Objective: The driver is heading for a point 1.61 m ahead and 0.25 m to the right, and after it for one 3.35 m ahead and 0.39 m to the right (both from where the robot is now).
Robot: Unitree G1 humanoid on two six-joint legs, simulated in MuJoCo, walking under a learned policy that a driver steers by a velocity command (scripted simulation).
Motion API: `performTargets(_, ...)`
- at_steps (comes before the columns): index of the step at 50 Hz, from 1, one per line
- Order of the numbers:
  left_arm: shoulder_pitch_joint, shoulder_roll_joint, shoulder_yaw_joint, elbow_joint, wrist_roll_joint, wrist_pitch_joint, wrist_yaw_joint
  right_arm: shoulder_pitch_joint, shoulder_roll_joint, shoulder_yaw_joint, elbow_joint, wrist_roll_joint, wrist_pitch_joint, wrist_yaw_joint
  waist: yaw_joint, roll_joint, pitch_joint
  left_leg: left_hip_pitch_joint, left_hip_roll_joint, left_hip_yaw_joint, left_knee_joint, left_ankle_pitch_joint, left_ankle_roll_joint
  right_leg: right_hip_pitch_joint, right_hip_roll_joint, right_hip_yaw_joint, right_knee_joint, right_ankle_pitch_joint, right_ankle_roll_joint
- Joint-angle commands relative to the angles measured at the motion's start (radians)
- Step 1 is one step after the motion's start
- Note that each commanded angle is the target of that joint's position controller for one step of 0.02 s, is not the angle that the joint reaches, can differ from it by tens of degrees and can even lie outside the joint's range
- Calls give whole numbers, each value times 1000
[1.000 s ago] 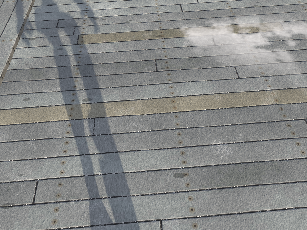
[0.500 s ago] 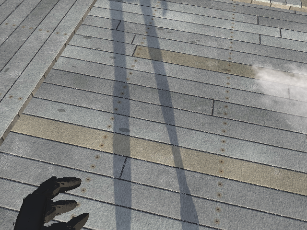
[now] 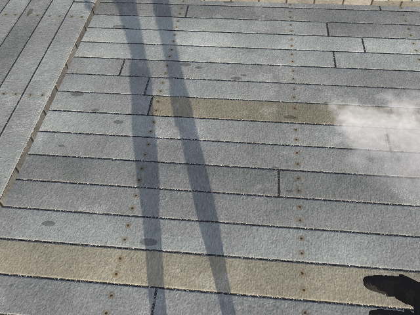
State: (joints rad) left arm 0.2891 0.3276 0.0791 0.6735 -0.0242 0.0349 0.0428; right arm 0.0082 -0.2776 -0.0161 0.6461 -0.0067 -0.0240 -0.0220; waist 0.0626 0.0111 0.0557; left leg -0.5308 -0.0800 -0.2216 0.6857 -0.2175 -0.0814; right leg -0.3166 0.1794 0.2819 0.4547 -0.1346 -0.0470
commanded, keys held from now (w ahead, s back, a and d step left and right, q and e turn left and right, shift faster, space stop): e+shift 0.44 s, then q+shift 0.56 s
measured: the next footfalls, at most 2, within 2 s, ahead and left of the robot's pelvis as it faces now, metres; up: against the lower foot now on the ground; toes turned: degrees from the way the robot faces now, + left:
left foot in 0.08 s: +0.16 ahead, +0.12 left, +0.00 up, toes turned -17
right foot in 0.56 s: +0.04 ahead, -0.13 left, +0.00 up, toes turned -30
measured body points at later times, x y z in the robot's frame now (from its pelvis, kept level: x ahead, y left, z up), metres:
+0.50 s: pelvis +0.05 +0.02 +0.00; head +0.09 -0.01 +0.45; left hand +0.33 +0.19 -0.09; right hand +0.05 -0.30 -0.10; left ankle +0.12 +0.13 -0.74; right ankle +0.01 -0.11 -0.71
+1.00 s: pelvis +0.05 -0.01 +0.00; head +0.09 +0.00 +0.44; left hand +0.27 +0.22 -0.11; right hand +0.12 -0.31 -0.10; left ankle +0.08 +0.10 -0.71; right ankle +0.00 -0.11 -0.74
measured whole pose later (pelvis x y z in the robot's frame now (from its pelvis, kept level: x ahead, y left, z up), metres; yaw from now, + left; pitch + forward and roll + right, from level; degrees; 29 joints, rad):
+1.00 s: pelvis +0.05 -0.01 +0.00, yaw -11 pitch +1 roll -2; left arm 0.09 0.28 0.07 0.70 0.00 0.02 0.02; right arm 0.20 -0.29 -0.08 0.65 0.02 0.10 0.02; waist -0.02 -0.01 0.07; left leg -0.41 0.09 0.09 0.80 -0.39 -0.05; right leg -0.19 -0.10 -0.32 0.49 -0.30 0.00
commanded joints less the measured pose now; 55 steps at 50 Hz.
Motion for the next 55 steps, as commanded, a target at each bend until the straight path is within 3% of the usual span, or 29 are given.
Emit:
performTargets(1,-44,146,45,-96,3,5,13,17,-115,-46,-53,9,-29,4,-50,-192,-128,168,-26,27,-141,20,9,60,-208,305,-88,30,-91)
performTargets(3,-68,121,40,-111,-7,10,9,75,-131,-61,-28,15,-44,8,-79,-190,-128,298,26,43,-339,146,40,48,-169,311,-12,-9,-54)
performTargets(4,-4,63,23,-103,-5,14,4,87,-157,-68,-25,7,-42,4,-48,-73,-189,443,179,-52,-376,201,107,-15,-107,231,139,-322,-17)
performTargets(5,58,28,12,-104,4,15,1,50,-205,-73,-55,-15,-24,-5,1,131,-196,536,374,-254,-352,375,217,-173,13,39,358,-537,28)
performTargets(6,79,122,35,-131,3,5,-8,74,-190,-75,-40,-46,-17,0,13,241,-198,472,487,-398,-388,353,318,-258,-37,-29,537,-530,68)
performTargets(7,67,195,54,-107,2,5,-11,35,-140,-68,-56,-32,-15,-2,2,172,-149,436,441,-315,-393,268,318,-278,-100,-62,626,-439,105)
performTargets(8,57,209,63,-87,-3,14,-9,7,-105,-60,-62,-21,-10,-7,-8,112,-110,403,361,-186,-381,167,277,-291,-126,-80,671,-355,123)
performTargets(10,66,163,54,-80,3,32,-8,-9,-106,-56,-65,-8,4,-20,-14,94,-83,358,304,-64,-387,163,261,-310,-147,-135,796,-274,150)
performTargets(12,19,124,38,-112,-4,29,-14,22,-111,-55,-51,-16,12,-29,-38,116,-70,358,283,32,-408,216,279,-335,-187,-207,791,-230,167)
performTargets(16,-72,97,23,-163,-3,18,-25,101,-146,-71,-22,-22,25,-32,-97,124,-108,488,338,91,-415,280,325,-377,-261,-236,671,-208,191)
performTargets(21,-95,72,12,-178,3,23,-43,81,-193,-96,-11,-12,25,-8,-93,128,-127,460,375,217,-411,303,315,-235,-284,-293,473,-181,157)
performTargets(24,-112,62,9,-187,11,31,-49,115,-211,-104,14,14,21,13,-94,131,-140,437,386,231,-360,397,307,-104,-240,-321,313,-236,115)
performTargets(26,-53,47,8,-161,17,33,-50,107,-206,-97,33,45,17,22,-47,124,-156,433,377,226,-279,434,277,25,-199,-321,79,-147,60)
performTargets(27,2,62,12,-130,21,30,-47,124,-168,-80,53,57,13,26,-23,96,-161,355,346,250,-220,383,225,172,-186,-311,-89,12,24)
performTargets(28,38,109,19,-113,25,27,-37,175,-83,-46,66,25,3,38,-40,-39,-213,207,271,313,-113,145,130,387,-301,-173,-116,279,-3)
performTargets(29,-37,158,11,-142,45,23,-24,213,-11,-12,43,-27,-6,58,-90,-302,-240,20,178,349,29,-347,30,457,-550,38,-57,562,-140)
performTargets(30,-51,72,-9,-141,76,5,-29,164,-90,-40,62,-6,6,47,-24,-199,-258,63,188,242,145,-423,1,302,-571,4,-86,452,-235)
performTargets(31,-87,75,-9,-124,82,-10,-35,148,-144,-58,64,29,18,40,-30,-179,-190,63,169,215,235,-398,2,241,-517,-80,-102,364,-220)
performTargets(32,-122,115,8,-109,70,-18,-32,166,-161,-72,78,41,31,28,-41,-194,-147,12,153,217,309,-353,3,225,-478,-136,-112,295,-190)
performTargets(33,-144,130,14,-106,54,-24,-27,189,-185,-86,93,37,45,13,-40,-210,-114,-22,142,202,384,-313,-3,207,-474,-168,-121,287,-175)
performTargets(34,-166,116,9,-101,50,-26,-19,216,-193,-95,100,35,57,3,-55,-207,-92,-16,130,189,458,-279,-12,167,-472,-204,-128,329,-172)
performTargets(38,-206,36,-12,-91,56,-21,8,224,-143,-97,74,40,79,-14,-63,-158,-70,-90,147,208,493,-173,-44,206,-487,-287,-157,232,-168)
performTargets(42,-196,66,7,-62,56,-15,17,181,-85,-76,4,28,84,12,-40,-128,-86,-63,188,237,310,-150,-41,267,-526,-323,-156,213,-182)
performTargets(48,-224,124,42,-41,25,-26,-20,184,-96,-83,-72,29,108,46,-57,-129,-106,67,187,307,127,-181,35,257,-577,-399,-106,342,-161)
performTargets(50,-232,134,51,-32,10,-29,-33,189,-102,-92,-91,33,122,52,-70,-131,-117,120,174,329,44,-168,68,264,-581,-427,-54,350,-123)
performTargets(52,-214,116,53,-3,-8,-24,-42,252,-119,-110,-84,32,124,44,-116,-86,-136,280,125,342,-141,-8,125,197,-529,-503,97,288,-37)
performTargets(53,-170,86,48,13,3,-24,-49,336,-206,-144,-67,30,116,23,-141,74,-155,462,151,218,-239,335,189,49,-433,-560,316,134,41)
performTargets(54,-227,25,27,-55,54,-32,-48,366,-358,-178,-80,24,106,6,-123,389,-139,663,387,-186,-239,805,359,-353,-256,-564,651,-522,152)
performTargets(55,-304,49,28,-83,58,-36,-37,359,-327,-162,-108,-17,67,24,-168,247,-278,622,471,-346,-301,626,487,-410,-202,-296,816,-608,155)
